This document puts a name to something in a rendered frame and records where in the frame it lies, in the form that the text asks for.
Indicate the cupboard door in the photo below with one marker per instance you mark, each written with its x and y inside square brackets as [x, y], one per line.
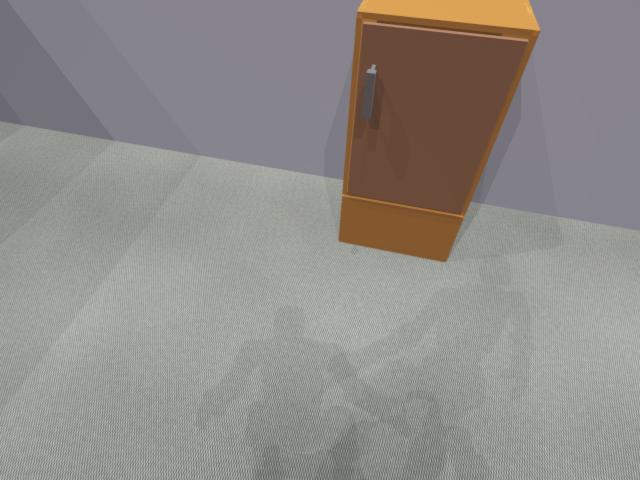
[438, 95]

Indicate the handle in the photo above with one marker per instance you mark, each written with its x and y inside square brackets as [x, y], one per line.
[369, 92]

